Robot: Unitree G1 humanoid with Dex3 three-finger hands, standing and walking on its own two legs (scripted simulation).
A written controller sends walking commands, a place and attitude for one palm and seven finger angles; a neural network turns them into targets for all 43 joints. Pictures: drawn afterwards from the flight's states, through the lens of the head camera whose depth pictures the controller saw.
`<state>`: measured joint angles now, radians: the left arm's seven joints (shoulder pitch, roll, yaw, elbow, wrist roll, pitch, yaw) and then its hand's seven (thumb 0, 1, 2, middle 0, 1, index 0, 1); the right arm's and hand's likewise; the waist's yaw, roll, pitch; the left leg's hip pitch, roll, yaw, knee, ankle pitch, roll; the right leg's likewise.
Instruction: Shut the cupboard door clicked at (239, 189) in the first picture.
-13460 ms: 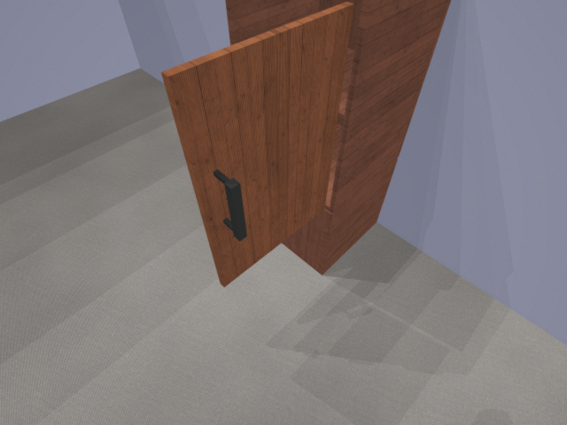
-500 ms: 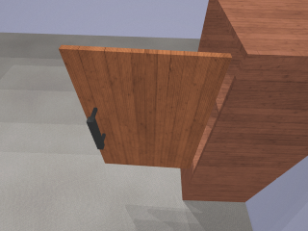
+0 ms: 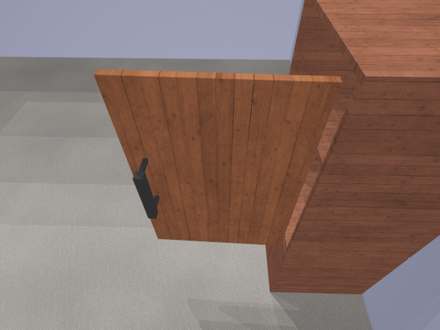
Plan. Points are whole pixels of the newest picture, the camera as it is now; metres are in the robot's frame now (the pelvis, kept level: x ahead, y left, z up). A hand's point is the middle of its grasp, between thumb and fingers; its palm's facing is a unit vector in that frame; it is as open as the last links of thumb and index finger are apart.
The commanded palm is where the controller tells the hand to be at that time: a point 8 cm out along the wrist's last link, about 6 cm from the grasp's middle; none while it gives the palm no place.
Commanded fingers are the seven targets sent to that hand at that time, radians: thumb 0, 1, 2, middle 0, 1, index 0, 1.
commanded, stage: look again from close up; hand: left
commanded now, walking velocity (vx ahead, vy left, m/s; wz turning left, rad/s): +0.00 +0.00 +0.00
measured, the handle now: (148, 189) +0.42 +0.19 -0.03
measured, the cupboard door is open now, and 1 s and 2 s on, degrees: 88 88 88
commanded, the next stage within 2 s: raise the hand and make a fist in 0.28 s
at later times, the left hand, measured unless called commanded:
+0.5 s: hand out of the picture +0.12 +0.20 -0.09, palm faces +0.21 -0.95 -0.21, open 7.3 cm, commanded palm +0.11 +0.23 -0.07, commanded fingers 0.00 0.90 0.90 -0.31 -0.42 -0.31 -0.42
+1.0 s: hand out of the picture +0.12 +0.17 -0.06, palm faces -0.01 -1.00 -0.04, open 5.2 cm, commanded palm +0.11 +0.23 -0.05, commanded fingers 0.00 0.90 0.90 -0.77 -0.92 -0.77 -0.92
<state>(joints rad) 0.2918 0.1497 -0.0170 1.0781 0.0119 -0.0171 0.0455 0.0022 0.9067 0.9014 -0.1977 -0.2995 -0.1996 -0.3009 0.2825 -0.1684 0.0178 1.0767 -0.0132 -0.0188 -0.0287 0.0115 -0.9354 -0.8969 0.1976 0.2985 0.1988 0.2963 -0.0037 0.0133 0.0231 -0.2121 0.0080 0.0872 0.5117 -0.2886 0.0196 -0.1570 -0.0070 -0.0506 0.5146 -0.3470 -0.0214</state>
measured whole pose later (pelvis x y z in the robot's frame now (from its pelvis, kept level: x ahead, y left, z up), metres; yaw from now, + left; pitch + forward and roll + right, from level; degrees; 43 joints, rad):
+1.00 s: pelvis -0.08 -0.03 -0.11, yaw +3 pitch +14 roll -3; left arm 0.34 0.26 0.14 0.03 -0.31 -0.46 -0.36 0.01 0.90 0.90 -0.59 -0.73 -0.59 -0.73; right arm 0.17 -0.22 0.03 0.53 0.03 -0.27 -0.07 0.01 -0.90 -0.90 0.20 0.30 0.20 0.30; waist 0.05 0.02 -0.13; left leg -1.05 0.04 -0.07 1.29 -0.49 -0.02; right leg -0.94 0.02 -0.15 1.26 -0.58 -0.07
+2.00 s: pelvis -0.05 +0.01 -0.08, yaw +2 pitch +14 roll -3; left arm 0.37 0.27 0.16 -0.05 -0.30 -0.33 -0.30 0.01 0.90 0.90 -1.29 -1.50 -1.30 -1.50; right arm 0.27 -0.24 0.03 0.49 0.03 -0.19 -0.04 0.01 -0.90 -0.90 0.20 0.30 0.20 0.30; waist 0.01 0.05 -0.15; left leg -0.93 0.02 -0.02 1.16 -0.48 0.03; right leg -0.82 0.01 -0.09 1.11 -0.54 -0.02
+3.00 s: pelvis -0.05 +0.00 -0.08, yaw +2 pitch +15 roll -2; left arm 0.00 0.25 0.12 0.26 -0.26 -0.33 -0.24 0.01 0.90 0.90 -1.30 -1.50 -1.30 -1.50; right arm 0.27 -0.26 0.03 0.55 0.04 -0.15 -0.04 0.01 -0.90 -0.90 0.20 0.30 0.20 0.30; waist -0.01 0.04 -0.15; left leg -0.93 0.02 0.00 1.13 -0.46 0.02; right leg -0.84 0.01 -0.08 1.11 -0.53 -0.03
